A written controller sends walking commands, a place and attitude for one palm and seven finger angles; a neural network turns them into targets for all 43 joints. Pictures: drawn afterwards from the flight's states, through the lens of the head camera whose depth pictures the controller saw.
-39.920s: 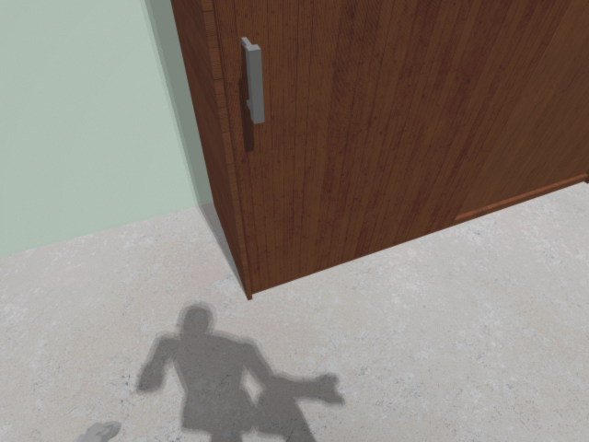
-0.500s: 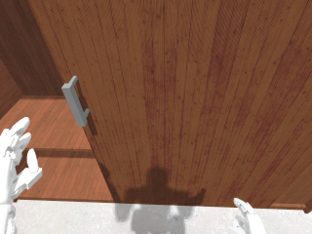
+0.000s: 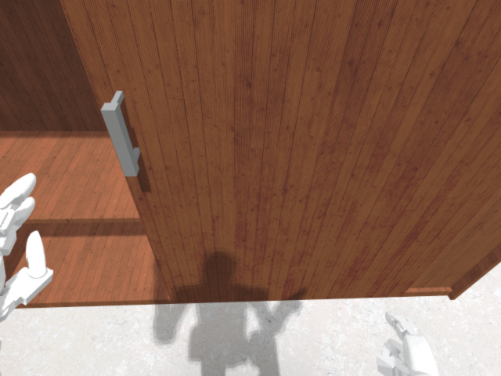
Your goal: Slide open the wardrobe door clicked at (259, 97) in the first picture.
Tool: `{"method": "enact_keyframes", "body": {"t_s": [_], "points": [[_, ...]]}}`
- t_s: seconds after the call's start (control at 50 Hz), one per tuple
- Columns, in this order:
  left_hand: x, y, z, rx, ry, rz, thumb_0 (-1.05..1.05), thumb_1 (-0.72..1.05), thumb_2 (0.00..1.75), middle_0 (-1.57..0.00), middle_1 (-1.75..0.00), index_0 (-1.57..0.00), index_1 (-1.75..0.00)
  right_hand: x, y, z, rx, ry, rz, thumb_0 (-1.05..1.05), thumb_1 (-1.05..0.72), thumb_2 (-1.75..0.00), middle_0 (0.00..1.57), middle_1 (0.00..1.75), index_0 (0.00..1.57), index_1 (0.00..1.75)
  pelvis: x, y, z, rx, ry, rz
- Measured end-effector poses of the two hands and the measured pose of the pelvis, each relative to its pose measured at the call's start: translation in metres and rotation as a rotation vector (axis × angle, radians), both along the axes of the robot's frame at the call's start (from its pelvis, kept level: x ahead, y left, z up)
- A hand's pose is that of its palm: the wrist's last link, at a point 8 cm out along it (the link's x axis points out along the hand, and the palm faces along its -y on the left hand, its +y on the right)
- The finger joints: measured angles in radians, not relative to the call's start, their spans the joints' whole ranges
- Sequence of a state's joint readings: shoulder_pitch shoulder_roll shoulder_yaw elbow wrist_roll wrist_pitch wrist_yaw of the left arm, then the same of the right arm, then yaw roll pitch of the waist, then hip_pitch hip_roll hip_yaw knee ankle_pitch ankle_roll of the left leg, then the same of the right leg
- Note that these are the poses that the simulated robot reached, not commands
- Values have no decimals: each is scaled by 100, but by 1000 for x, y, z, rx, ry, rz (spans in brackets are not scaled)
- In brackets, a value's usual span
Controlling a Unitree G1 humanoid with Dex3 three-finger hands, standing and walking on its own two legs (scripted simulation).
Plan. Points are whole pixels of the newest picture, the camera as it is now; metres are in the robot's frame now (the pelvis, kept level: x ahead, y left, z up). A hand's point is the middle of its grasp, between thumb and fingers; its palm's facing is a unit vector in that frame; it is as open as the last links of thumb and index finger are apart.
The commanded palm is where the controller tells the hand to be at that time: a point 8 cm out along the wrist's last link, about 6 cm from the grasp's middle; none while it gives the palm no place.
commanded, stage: step back with the hand held close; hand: left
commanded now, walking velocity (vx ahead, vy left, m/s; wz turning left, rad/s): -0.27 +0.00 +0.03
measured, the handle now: (125, 134) +0.49 +0.28 +0.13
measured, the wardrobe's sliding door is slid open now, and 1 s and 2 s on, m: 0.68 0.68 0.68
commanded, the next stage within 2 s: stop stepping back and stand still in 0.34 s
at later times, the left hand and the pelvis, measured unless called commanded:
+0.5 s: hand out of the picture +0.06 +0.36 +0.17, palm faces +0.48 -0.80 -0.36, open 7.4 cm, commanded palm +0.01 +0.40 +0.18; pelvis -0.11 +0.09 -0.02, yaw +4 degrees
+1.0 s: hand out of the picture -0.08 +0.46 +0.22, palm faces +0.39 -0.88 -0.28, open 7.5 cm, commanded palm -0.14 +0.50 +0.18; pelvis -0.28 +0.20 +0.02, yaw +1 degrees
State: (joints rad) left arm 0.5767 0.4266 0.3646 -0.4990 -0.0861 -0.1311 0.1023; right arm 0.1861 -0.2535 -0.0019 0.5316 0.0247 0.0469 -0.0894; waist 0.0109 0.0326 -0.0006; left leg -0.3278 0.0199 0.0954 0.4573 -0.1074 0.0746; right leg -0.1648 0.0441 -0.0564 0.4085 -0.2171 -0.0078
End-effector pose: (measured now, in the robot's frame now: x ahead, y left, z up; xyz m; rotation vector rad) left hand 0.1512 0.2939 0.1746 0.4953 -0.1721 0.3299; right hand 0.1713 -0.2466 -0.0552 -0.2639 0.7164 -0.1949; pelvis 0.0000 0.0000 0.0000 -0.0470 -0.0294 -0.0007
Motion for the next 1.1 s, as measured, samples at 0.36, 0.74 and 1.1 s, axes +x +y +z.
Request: {"method": "enact_keyframes", "body": {"t_s": [0.36,0.74,1.1], "points": [[-102,76,4,54,-91,83,1,88,89,-21,-30,-21,-30,-59,97,-19,15,19,168,1,-90,-90,21,30,20,30,-84,58,-10,-44,68,71],[-226,191,-20,-47,-376,51,1,88,89,-21,-30,-21,-30,-182,184,-3,-110,-88,159,1,-90,-90,21,30,20,30,-194,165,-46,-61,-23,59],[-319,211,43,188,-198,-77,1,89,89,-21,-30,-21,-30,-347,250,-14,52,68,44,1,-89,-90,21,30,21,31,-303,211,-4,37,48,26]]}}
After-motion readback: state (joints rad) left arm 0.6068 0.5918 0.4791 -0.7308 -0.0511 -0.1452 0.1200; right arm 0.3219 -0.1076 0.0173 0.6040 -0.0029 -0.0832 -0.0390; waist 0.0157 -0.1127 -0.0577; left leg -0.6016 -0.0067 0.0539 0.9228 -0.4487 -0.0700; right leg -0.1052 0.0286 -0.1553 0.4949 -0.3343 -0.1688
